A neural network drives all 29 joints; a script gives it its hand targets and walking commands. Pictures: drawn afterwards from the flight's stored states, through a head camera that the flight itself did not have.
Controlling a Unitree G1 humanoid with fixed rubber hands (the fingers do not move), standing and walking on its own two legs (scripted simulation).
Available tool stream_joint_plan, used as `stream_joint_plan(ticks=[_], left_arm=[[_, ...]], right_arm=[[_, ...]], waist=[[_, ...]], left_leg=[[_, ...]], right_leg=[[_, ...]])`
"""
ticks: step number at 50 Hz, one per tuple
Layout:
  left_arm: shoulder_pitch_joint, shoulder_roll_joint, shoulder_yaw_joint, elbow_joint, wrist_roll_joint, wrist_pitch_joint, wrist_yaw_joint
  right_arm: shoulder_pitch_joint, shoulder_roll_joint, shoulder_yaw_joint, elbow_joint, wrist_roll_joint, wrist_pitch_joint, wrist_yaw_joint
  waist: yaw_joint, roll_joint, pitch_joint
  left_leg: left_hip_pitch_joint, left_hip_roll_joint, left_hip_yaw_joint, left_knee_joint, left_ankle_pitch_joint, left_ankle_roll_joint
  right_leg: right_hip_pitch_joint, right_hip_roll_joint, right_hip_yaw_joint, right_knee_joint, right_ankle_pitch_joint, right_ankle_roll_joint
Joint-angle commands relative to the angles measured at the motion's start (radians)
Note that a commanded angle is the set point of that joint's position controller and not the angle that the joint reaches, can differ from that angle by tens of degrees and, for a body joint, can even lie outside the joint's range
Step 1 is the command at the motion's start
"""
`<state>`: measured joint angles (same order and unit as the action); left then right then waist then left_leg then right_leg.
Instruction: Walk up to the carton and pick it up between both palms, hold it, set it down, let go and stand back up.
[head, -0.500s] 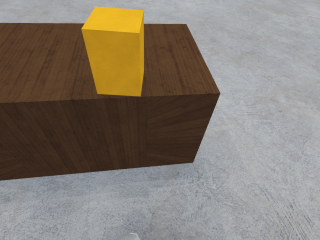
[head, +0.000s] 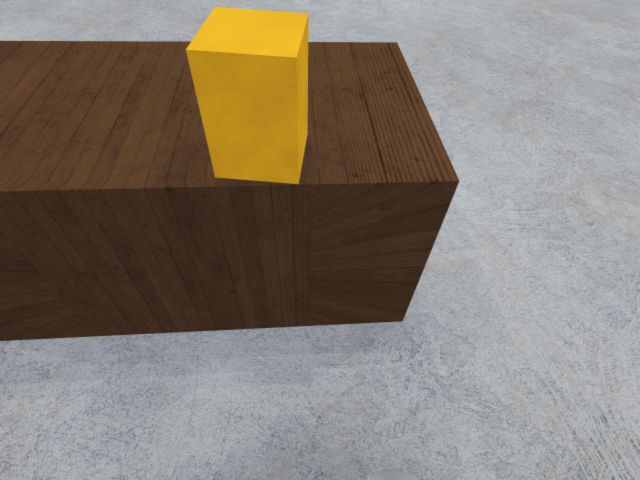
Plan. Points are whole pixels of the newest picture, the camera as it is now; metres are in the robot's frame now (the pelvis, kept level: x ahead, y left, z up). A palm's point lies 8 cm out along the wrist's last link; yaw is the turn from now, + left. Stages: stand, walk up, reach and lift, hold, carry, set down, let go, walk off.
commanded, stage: walk up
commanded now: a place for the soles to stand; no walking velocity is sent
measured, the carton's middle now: (259, 100) +0.79 +0.15 +0.05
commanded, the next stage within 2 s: none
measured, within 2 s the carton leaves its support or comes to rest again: neither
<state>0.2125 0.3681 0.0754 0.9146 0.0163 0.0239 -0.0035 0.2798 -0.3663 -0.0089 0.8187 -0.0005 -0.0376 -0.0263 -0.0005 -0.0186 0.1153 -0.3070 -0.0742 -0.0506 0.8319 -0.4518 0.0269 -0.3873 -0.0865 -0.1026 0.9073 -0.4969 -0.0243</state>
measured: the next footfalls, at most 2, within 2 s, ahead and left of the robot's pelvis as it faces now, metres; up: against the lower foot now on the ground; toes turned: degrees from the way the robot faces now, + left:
left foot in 1.54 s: +0.16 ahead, +0.17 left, +0.00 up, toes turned +11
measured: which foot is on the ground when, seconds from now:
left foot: down 0.00-1.00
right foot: down 0.00-1.00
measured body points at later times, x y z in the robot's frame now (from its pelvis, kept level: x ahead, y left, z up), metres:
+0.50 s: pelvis -0.02 -0.02 +0.00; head +0.01 -0.01 +0.45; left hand +0.05 +0.29 -0.12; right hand +0.08 -0.32 -0.11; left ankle +0.00 +0.10 -0.70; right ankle +0.02 -0.13 -0.69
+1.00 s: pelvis -0.03 -0.03 +0.00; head +0.01 -0.01 +0.45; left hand +0.03 +0.29 -0.12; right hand +0.09 -0.33 -0.11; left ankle -0.01 +0.10 -0.70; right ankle +0.02 -0.13 -0.70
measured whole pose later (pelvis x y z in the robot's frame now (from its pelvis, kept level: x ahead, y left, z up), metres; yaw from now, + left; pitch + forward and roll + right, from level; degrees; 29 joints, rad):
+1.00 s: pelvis -0.03 -0.03 +0.00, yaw +8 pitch -3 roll +0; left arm 0.15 0.35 0.07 0.91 0.01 0.02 -0.01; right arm 0.23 -0.38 -0.01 0.90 0.00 -0.06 -0.04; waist 0.00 -0.02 0.12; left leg -0.38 -0.06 -0.11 0.82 -0.39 0.00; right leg -0.38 -0.05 -0.11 0.81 -0.38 -0.02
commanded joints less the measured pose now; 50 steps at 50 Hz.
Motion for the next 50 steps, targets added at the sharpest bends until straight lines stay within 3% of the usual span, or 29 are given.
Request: stream_joint_plan(ticks=[1, 3, 5, 8, 9, 10, 11, 12, 15, 17, 19, 20, 21, 22, 25, 27, 29, 30, 31, 33, 37, 39, 40, 42, 44, 46, 48, 49, 50], left_arm=[[-0.162, 0.226, 0.052, -0.146, -0.015, 0.002, -0.004], [-0.104, 0.221, 0.051, -0.112, -0.008, -0.007, -0.006], [-0.107, 0.230, 0.066, -0.102, -0.015, -0.019, -0.006], [-0.035, 0.218, 0.065, -0.097, 0.002, -0.040, -0.006], [-0.010, 0.271, 0.074, -0.080, 0.011, -0.054, 0.003], [0.043, 0.277, 0.083, -0.076, 0.006, -0.064, 0.001], [-0.003, 0.287, 0.073, -0.078, 0.001, -0.067, 0.002], [-0.002, 0.278, 0.066, -0.087, -0.002, -0.067, 0.003], [-0.117, 0.270, 0.073, -0.108, 0.011, -0.052, 0.002], [-0.146, 0.263, 0.062, -0.114, 0.014, -0.043, -0.004], [-0.144, 0.240, 0.055, -0.103, -0.004, -0.032, -0.009], [-0.142, 0.196, 0.051, -0.112, -0.008, -0.021, -0.018], [-0.181, 0.208, 0.050, -0.128, -0.019, -0.008, -0.009], [-0.178, 0.229, 0.056, -0.124, -0.019, -0.007, -0.006], [-0.111, 0.208, 0.056, -0.104, -0.007, -0.014, -0.009], [-0.042, 0.202, 0.059, -0.072, -0.005, -0.037, -0.010], [-0.024, 0.298, 0.073, -0.045, 0.011, -0.056, -0.003], [-0.060, 0.290, 0.074, -0.064, 0.007, -0.061, -0.006], [-0.070, 0.303, 0.078, -0.064, 0.012, -0.058, -0.009], [-0.103, 0.281, 0.069, -0.070, 0.008, -0.058, -0.005], [-0.182, 0.247, 0.060, -0.088, 0.004, -0.040, -0.010], [-0.160, 0.201, 0.045, -0.092, -0.013, -0.026, -0.019], [-0.183, 0.194, 0.044, -0.100, -0.013, -0.015, -0.016], [-0.159, 0.224, 0.051, -0.087, -0.020, -0.020, -0.013], [-0.085, 0.208, 0.040, -0.057, -0.007, -0.037, -0.017], [-0.058, 0.249, 0.054, -0.042, -0.002, -0.052, -0.011], [-0.034, 0.283, 0.065, -0.047, -0.003, -0.057, -0.010], [-0.061, 0.287, 0.064, -0.054, -0.003, -0.056, -0.010], [-0.104, 0.280, 0.055, -0.062, 0.000, -0.055, -0.009]], right_arm=[[0.053, -0.368, -0.090, -0.007, -0.029, -0.058, -0.050], [0.004, -0.326, -0.099, -0.033, -0.034, -0.060, -0.057], [0.004, -0.320, -0.100, -0.032, -0.027, -0.060, -0.051], [-0.034, -0.263, -0.087, -0.058, -0.021, -0.047, -0.045], [-0.036, -0.233, -0.079, -0.055, -0.016, -0.049, -0.043], [-0.021, -0.190, -0.066, -0.042, 0.003, -0.045, -0.047], [-0.015, -0.220, -0.078, -0.031, -0.005, -0.032, -0.048], [-0.003, -0.249, -0.080, -0.025, -0.009, -0.031, -0.049], [0.062, -0.216, -0.077, -0.003, -0.004, -0.035, -0.026], [0.112, -0.199, -0.075, 0.021, -0.005, -0.035, -0.022], [0.149, -0.222, -0.083, 0.048, -0.018, -0.047, -0.030], [0.103, -0.288, -0.088, 0.044, -0.029, -0.050, -0.038], [0.055, -0.375, -0.094, 0.030, -0.019, -0.054, -0.038], [0.028, -0.363, -0.093, 0.029, -0.023, -0.058, -0.040], [-0.054, -0.315, -0.085, 0.006, -0.034, -0.056, -0.050], [-0.088, -0.288, -0.078, -0.001, -0.028, -0.052, -0.044], [-0.058, -0.234, -0.070, 0.009, -0.007, -0.044, -0.034], [-0.036, -0.227, -0.069, 0.017, -0.003, -0.033, -0.035], [-0.016, -0.260, -0.084, 0.025, -0.019, -0.025, -0.037], [-0.018, -0.267, -0.085, 0.034, -0.015, -0.031, -0.028], [0.093, -0.220, -0.075, 0.067, -0.016, -0.047, -0.020], [0.030, -0.310, -0.079, 0.048, -0.023, -0.064, -0.028], [0.022, -0.345, -0.086, 0.051, -0.032, -0.067, -0.034], [-0.021, -0.368, -0.086, 0.048, -0.036, -0.063, -0.037], [-0.068, -0.324, -0.076, 0.022, -0.028, -0.059, -0.036], [-0.090, -0.266, -0.067, 0.025, -0.015, -0.062, -0.032], [-0.043, -0.247, -0.066, 0.037, -0.003, -0.049, -0.031], [-0.021, -0.249, -0.071, 0.051, 0.000, -0.042, -0.035], [-0.020, -0.255, -0.068, 0.055, -0.002, -0.043, -0.029]], waist=[[0.002, 0.103, 0.015], [0.010, 0.188, -0.051], [0.013, 0.175, -0.051], [0.050, 0.166, -0.140], [0.065, 0.050, -0.173], [0.076, -0.079, -0.215], [0.056, -0.075, -0.177], [0.051, -0.031, -0.182], [0.008, -0.157, -0.117], [-0.031, -0.153, -0.108], [-0.041, -0.047, -0.141], [-0.013, 0.109, -0.103], [-0.025, 0.157, -0.049], [-0.020, 0.129, -0.033], [0.027, 0.159, -0.062], [0.071, 0.115, -0.147], [0.056, -0.067, -0.180], [0.034, -0.064, -0.160], [0.044, -0.131, -0.150], [0.026, -0.069, -0.071], [-0.039, -0.125, -0.119], [-0.013, 0.062, -0.145], [-0.014, 0.102, -0.126], [0.004, 0.152, -0.084], [0.041, 0.139, -0.148], [0.052, 0.047, -0.210], [0.048, -0.012, -0.227], [0.037, -0.073, -0.196], [0.021, -0.048, -0.160]], left_leg=[[-0.031, 0.344, -0.657, -0.441, 0.363, 0.177], [0.047, 0.284, -0.510, -0.350, 0.436, 0.149], [-0.039, 0.272, -0.514, -0.316, 0.534, 0.188], [-0.154, 0.180, -0.373, -0.208, 0.442, 0.123], [-0.252, 0.131, -0.289, -0.080, 0.468, 0.075], [-0.284, 0.035, -0.072, 0.118, 0.308, 0.013], [-0.267, 0.029, -0.001, 0.158, -0.081, -0.002], [-0.260, 0.045, -0.003, 0.181, -0.218, -0.001], [-0.174, 0.069, 0.014, 0.060, -0.137, 0.019], [-0.065, 0.049, 0.076, -0.070, 0.005, 0.020], [0.063, 0.068, -0.041, -0.230, 0.207, 0.026], [0.009, 0.230, -0.389, -0.331, 0.211, 0.093], [-0.048, 0.317, -0.670, -0.450, 0.171, 0.147], [-0.064, 0.332, -0.704, -0.451, 0.114, 0.200], [-0.057, 0.281, -0.547, -0.363, 0.240, 0.206], [-0.155, 0.205, -0.410, -0.271, 0.332, 0.139], [-0.278, 0.064, -0.166, -0.017, 0.295, 0.027], [-0.264, 0.023, -0.031, 0.051, 0.069, 0.009], [-0.266, 0.033, -0.008, 0.131, -0.150, 0.010], [-0.229, 0.063, -0.006, 0.139, -0.154, 0.009], [0.032, 0.062, -0.010, -0.157, 0.167, 0.035], [0.033, 0.241, -0.436, -0.308, 0.266, 0.123], [0.035, 0.293, -0.590, -0.345, 0.288, 0.185], [-0.069, 0.292, -0.611, -0.378, 0.203, 0.227], [-0.064, 0.237, -0.449, -0.303, 0.313, 0.180], [-0.150, 0.164, -0.270, -0.187, 0.436, 0.074], [-0.149, 0.040, -0.055, -0.004, 0.266, 0.011], [-0.135, 0.051, -0.028, 0.006, 0.132, 0.014], [-0.102, 0.059, -0.030, -0.008, 0.138, 0.018]], right_leg=[[-0.146, 0.016, 0.185, 0.072, -0.108, -0.004], [-0.145, 0.002, 0.161, 0.012, -0.033, -0.011], [-0.045, 0.022, 0.135, -0.020, -0.023, -0.017], [0.200, 0.019, 0.153, -0.279, 0.207, -0.050], [0.352, -0.083, 0.245, -0.329, 0.366, -0.094], [0.410, -0.216, 0.337, -0.408, 0.453, -0.165], [0.322, -0.348, 0.424, -0.424, 0.502, -0.260], [0.322, -0.362, 0.423, -0.401, 0.576, -0.284], [0.157, -0.252, 0.244, -0.387, 0.337, -0.193], [0.072, -0.204, 0.171, -0.355, 0.360, -0.168], [0.019, -0.136, 0.119, -0.186, 0.309, -0.088], [-0.065, -0.040, 0.073, -0.030, 0.148, -0.036], [-0.132, 0.056, 0.116, 0.025, -0.125, 0.000], [-0.124, 0.056, 0.155, 0.045, -0.175, -0.003], [-0.052, 0.021, 0.157, -0.023, -0.056, -0.032], [0.182, 0.029, 0.155, -0.247, 0.151, -0.043], [0.340, -0.152, 0.331, -0.435, 0.200, -0.105], [0.267, -0.248, 0.378, -0.493, 0.121, -0.177], [0.213, -0.329, 0.443, -0.551, -0.014, -0.210], [0.114, -0.310, 0.412, -0.519, 0.025, -0.228], [0.011, -0.166, 0.161, -0.348, 0.151, -0.106], [-0.032, 0.001, 0.076, -0.091, 0.154, -0.012], [-0.081, 0.043, 0.118, -0.034, -0.012, -0.008], [-0.024, 0.048, 0.138, -0.061, -0.091, -0.021], [0.084, 0.031, 0.121, -0.195, 0.075, -0.032], [0.262, -0.061, 0.184, -0.284, 0.321, -0.078], [0.268, -0.215, 0.303, -0.387, 0.333, -0.180], [0.218, -0.264, 0.321, -0.410, 0.305, -0.208], [0.158, -0.260, 0.303, -0.408, 0.264, -0.208]])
